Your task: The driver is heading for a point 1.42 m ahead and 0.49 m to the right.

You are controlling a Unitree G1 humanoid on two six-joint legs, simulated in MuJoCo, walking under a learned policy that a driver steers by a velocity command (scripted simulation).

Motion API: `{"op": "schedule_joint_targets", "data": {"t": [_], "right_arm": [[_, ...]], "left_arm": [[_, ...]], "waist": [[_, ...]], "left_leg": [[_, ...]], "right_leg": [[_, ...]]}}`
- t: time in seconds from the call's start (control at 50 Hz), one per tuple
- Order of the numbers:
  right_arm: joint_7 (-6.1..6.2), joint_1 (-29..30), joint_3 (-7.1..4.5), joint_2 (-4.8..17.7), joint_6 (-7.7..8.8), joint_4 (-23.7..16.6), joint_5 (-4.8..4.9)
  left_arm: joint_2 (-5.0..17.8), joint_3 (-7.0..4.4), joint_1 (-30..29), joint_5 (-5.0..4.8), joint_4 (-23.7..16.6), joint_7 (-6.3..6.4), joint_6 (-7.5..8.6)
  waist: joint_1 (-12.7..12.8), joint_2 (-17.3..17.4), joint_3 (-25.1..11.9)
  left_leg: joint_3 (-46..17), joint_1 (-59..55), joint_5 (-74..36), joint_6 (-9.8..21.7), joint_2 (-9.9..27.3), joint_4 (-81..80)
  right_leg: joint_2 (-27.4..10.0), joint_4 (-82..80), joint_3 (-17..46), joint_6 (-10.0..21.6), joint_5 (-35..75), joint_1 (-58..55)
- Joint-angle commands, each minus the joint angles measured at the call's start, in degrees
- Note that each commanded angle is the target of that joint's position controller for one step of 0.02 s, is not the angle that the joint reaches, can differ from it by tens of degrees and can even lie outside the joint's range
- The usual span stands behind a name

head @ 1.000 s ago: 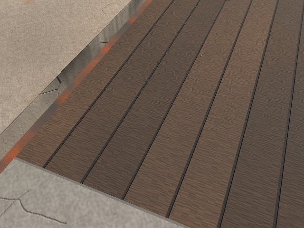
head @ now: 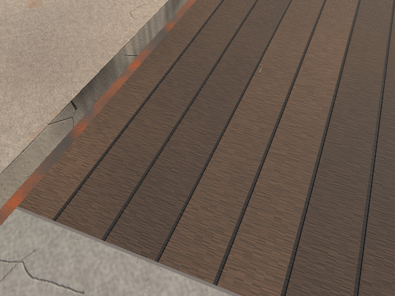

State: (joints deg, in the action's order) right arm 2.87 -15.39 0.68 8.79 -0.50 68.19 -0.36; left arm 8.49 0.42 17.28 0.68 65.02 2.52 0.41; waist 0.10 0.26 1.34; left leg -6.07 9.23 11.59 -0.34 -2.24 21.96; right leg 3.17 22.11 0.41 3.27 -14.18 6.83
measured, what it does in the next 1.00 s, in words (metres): walks ahead: left foot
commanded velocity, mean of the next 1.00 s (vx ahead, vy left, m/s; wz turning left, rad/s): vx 0.22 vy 0.00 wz -0.06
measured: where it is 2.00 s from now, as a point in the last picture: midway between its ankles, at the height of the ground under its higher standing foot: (229, 229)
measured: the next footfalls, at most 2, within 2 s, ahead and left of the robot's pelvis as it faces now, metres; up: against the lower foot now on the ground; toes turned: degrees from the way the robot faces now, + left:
left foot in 0.70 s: +0.16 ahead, +0.13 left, +0.00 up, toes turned +4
right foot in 1.20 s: +0.48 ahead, -0.01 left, +0.00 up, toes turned -16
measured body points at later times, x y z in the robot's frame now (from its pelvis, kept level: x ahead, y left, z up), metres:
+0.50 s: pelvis +0.02 +0.00 +0.00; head +0.02 +0.00 +0.45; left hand -0.03 +0.22 -0.16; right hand +0.00 -0.22 -0.17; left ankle +0.00 +0.11 -0.73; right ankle -0.03 -0.08 -0.74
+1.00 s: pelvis +0.22 +0.07 +0.00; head +0.24 +0.08 +0.45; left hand +0.32 +0.30 -0.16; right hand +0.13 -0.15 -0.15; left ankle +0.12 +0.13 -0.74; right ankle +0.31 -0.06 -0.67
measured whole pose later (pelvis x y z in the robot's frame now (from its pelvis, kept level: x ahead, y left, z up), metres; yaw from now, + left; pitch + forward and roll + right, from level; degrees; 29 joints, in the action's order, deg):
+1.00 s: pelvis +0.22 +0.07 +0.00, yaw -5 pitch +1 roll +0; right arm 1.1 -26.7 -1.0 7.6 5.8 62.8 -1.2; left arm 11.2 -3.0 11.4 1.3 56.7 -1.8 2.0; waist -0.4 -2.2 1.1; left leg 9.1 -3.2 16.6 4.4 -3.8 12.3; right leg -2.4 57.6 -1.4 4.6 -6.7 37.8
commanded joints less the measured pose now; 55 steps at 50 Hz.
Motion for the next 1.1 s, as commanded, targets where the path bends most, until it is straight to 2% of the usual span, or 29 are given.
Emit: {"op": "schedule_joint_targets", "data": {"t": [0.02, 0.34, 0.36, 0.38, 0.4, 0.42, 0.44, 0.46, 0.5, 0.52, 0.56, 0.64, 0.66, 0.68, 0.7, 0.72, 0.74, 0.76, 0.78, 0.8, 0.84, 0.88, 0.94, 1.0, 1.06, 1.1], "right_arm": [[0.17, -3.7, -0.51, 4.2, 0.15, -0.3, 0.00], [0.34, -4.9, -0.43, 3.4, 0.15, -0.3, 0.03], [0.34, -5.2, -0.29, 2.9, 0.11, -0.2, -0.06], [0.31, -4.9, -0.32, 2.9, 0.05, -0.4, -0.27], [0.20, -4.2, -0.48, 3.1, 0.01, -1.1, -0.57], [-0.07, -3.2, -0.65, 3.3, 0.03, -2.0, -0.99], [-0.49, -1.7, -0.74, 3.3, 0.19, -3.3, -1.57], [-0.95, 0.1, -0.70, 2.9, 0.58, -4.7, -2.14], [-1.72, 3.5, -0.98, 3.1, 1.74, -7.3, -2.25], [-2.08, 4.0, -1.19, 3.2, 2.39, -8.1, -2.16], [-2.83, 4.4, -1.66, 3.6, 3.57, -9.3, -1.68], [-3.61, 4.1, -2.54, 3.7, 4.04, -11.4, -0.67], [-3.62, 0.6, -2.68, 3.1, 4.09, -10.5, -0.47], [-3.44, -4.6, -3.24, 3.5, 4.15, -8.7, -0.38], [-2.93, -11.3, -4.26, 5.6, 4.57, -6.8, -0.53], [-2.21, -19.7, -5.64, 11.1, 5.08, -5.8, -1.47], [-2.40, -23.9, -6.26, 13.8, 4.29, -4.1, -1.04], [-2.32, -16.6, -5.58, 11.2, 3.81, -5.8, -1.03], [-2.68, -10.1, -5.03, 9.2, 4.24, -8.3, -0.85], [-2.77, -7.0, -4.63, 8.2, 4.88, -9.3, -0.80], [-2.30, -7.0, -3.56, 5.4, 6.03, -9.0, -0.77], [-1.95, -10.8, -3.18, 5.0, 6.66, -7.4, -0.66], [-1.72, -13.4, -2.73, 4.9, 6.88, -6.8, -0.85], [-1.29, -13.4, -2.19, 4.3, 7.05, -6.9, -0.85], [-0.53, -14.9, -2.19, 5.7, 7.13, -6.3, -0.66], [0.09, -15.2, -2.55, 7.4, 7.29, -6.1, -0.52]], "left_arm": [[4.6, -0.68, 4.1, 0.00, -0.4, 0.17, 0.26], [3.8, -0.72, 5.3, -0.02, -0.3, 0.29, 0.46], [3.6, -0.64, 5.7, 0.06, -0.2, 0.24, 0.45], [4.3, -0.92, 5.8, 0.12, -0.3, 0.20, 0.32], [5.9, -1.58, 6.4, 0.08, -0.3, 0.17, 0.03], [7.5, -2.32, 8.0, -0.06, -0.1, 0.13, -0.33], [8.3, -2.84, 9.9, -0.06, 0.2, 0.03, -0.62], [8.4, -3.21, 11.5, 0.08, 0.6, -0.08, -0.65], [8.0, -3.58, 13.0, 0.87, 0.7, -0.32, 0.10], [8.2, -3.78, 13.0, 1.06, 0.5, -0.44, 0.69], [8.3, -3.97, 11.9, 0.88, -0.2, -0.64, 1.82], [8.8, -4.18, 10.2, 0.48, -1.2, -0.86, 3.07], [9.0, -4.20, 8.7, 0.05, -1.6, -0.97, 3.17], [8.9, -4.09, 8.1, 0.01, -2.0, -1.11, 3.36], [7.6, -3.52, 8.1, 0.38, -2.4, -1.43, 3.96], [3.1, -2.17, 6.7, 0.06, -4.7, -2.12, 4.47], [4.3, -2.71, 6.9, 0.78, -6.2, -2.50, 4.35], [6.2, -3.21, 5.2, 1.69, -6.5, -2.91, 3.87], [5.0, -2.96, 3.6, 1.47, -6.7, -3.52, 4.02], [3.8, -2.82, 3.8, 0.89, -6.4, -3.79, 4.15], [4.0, -3.20, 4.9, 1.18, -5.8, -4.06, 3.30], [4.4, -3.63, 3.8, 0.99, -6.4, -4.21, 2.44], [3.7, -3.58, -3.1, 0.63, -9.2, -4.29, 1.79], [2.5, -2.87, -11.1, 0.51, -12.7, -4.55, 1.94], [2.0, -2.22, -16.6, 0.41, -15.4, -4.71, 1.89], [3.7, -2.74, -14.6, 0.50, -15.5, -4.47, 1.85]], "waist": [[0.0, -0.4, 2.7], [0.0, -0.4, 3.0], [0.2, -0.6, 1.9], [0.5, -1.4, 2.6], [1.0, -3.2, 3.5], [1.9, -6.0, 4.3], [2.9, -7.8, 6.3], [3.8, -8.4, 8.9], [4.2, -6.4, 12.2], [3.7, -4.8, 12.1], [2.5, -3.5, 10.0], [0.6, -6.2, 7.4], [-1.7, -5.7, 7.0], [-3.8, -4.1, 5.8], [-6.6, -0.4, 2.7], [-9.5, 12.6, -1.4], [-8.5, 16.5, -1.3], [-4.4, 7.3, 4.2], [-2.5, 2.6, 7.0], [-0.7, 1.2, 7.2], [0.9, 2.0, 5.6], [1.0, 2.8, 4.7], [0.4, 3.4, 5.4], [-0.4, 3.7, 7.2], [-1.2, 4.2, 7.6], [0.4, 4.9, 4.9]], "left_leg": [[-3.3, 1.5, -7.5, 2.0, 5.0, -2.3], [-2.8, 1.6, -7.8, 1.6, 5.2, -1.6], [-2.5, 1.2, -4.8, 1.7, 4.7, -1.9], [-1.7, 2.2, -1.0, 1.8, 3.7, -0.9], [0.0, 4.6, 4.3, 2.2, 1.9, 2.1], [2.3, 8.7, 10.6, 2.6, -0.2, 7.1], [4.7, 13.5, 14.4, 3.0, -1.1, 12.0], [6.4, 17.0, 15.2, 3.2, 0.0, 16.4], [6.6, 23.8, 15.5, 3.4, 3.5, 24.7], [6.3, 26.3, 14.8, 3.5, 4.6, 26.6], [7.0, 25.9, 12.7, 3.4, 5.1, 24.3], [10.2, 13.1, 7.4, 3.9, 2.9, 13.9], [11.8, 5.4, 3.4, 4.2, 1.7, 9.4], [12.7, -3.5, 2.7, 4.2, -0.3, 6.5], [9.5, -13.8, 4.6, 4.6, 1.0, 3.9], [-12.9, -21.5, 20.7, 8.2, 16.4, -7.5], [-33.2, -20.5, 31.6, 12.9, 24.6, -15.6], [-29.2, -13.8, 34.4, 12.8, 24.1, -14.6], [-22.4, -8.1, 27.2, 11.7, 22.1, -15.0], [-15.3, -5.1, 17.9, 10.2, 19.5, -15.8], [-5.1, -4.9, 3.2, 7.9, 15.9, -15.7], [1.0, -7.8, -10.4, 6.8, 14.6, -14.3], [7.3, -8.3, -22.7, 5.6, 13.7, -13.7], [12.0, -6.9, -29.8, 5.1, 12.3, -13.7], [15.1, -8.4, -38.3, 4.8, 13.1, -12.4], [16.9, -11.9, -54.1, 4.2, 14.2, -6.6]], "right_leg": [[-7.6, -4.5, 6.3, 0.7, 7.9, 1.8], [-7.6, -4.4, 6.2, 0.9, 10.4, 1.1], [-7.4, -5.6, 6.5, 1.0, 4.8, 0.7], [-7.2, -6.9, 7.5, 1.3, -2.8, 1.1], [-7.6, -8.3, 9.3, 2.4, -11.6, 1.3], [-9.4, -10.0, 13.0, 4.5, -21.6, 0.7], [-12.8, -12.6, 17.6, 7.0, -29.6, 0.8], [-16.3, -14.8, 21.8, 9.5, -33.5, 1.8], [-20.6, -17.2, 26.0, 12.5, -29.9, 1.6], [-20.9, -17.0, 25.6, 12.9, -25.9, -0.2], [-19.1, -15.6, 21.0, 11.7, -17.8, -2.2], [-15.9, -12.0, 13.5, 9.7, -9.4, 3.5], [-14.8, -9.5, 11.4, 8.8, -8.3, 8.0], [-13.1, -5.1, 9.3, 7.7, -5.0, 12.7], [-10.2, 4.1, 5.7, 6.2, -0.4, 17.4], [-3.2, 24.1, -2.4, 2.8, -5.8, 25.3], [0.9, 38.3, -3.0, 2.5, -17.9, 33.8], [-4.0, 45.4, 0.9, 3.5, -13.4, 35.6], [-5.9, 45.7, 2.4, 3.6, -7.1, 34.8], [-7.1, 43.9, 3.0, 3.2, -2.9, 32.0], [-7.4, 42.5, 2.1, 2.0, 0.6, 29.4], [-6.6, 43.1, 1.0, 1.7, 2.8, 31.6], [-5.9, 40.4, -1.3, 1.2, 6.5, 35.2], [-4.8, 29.5, -4.8, 1.1, 11.0, 34.0], [-2.9, 17.9, -9.5, 2.2, 11.9, 28.4], [-0.2, 15.1, -11.7, 4.3, 10.1, 23.0]]}}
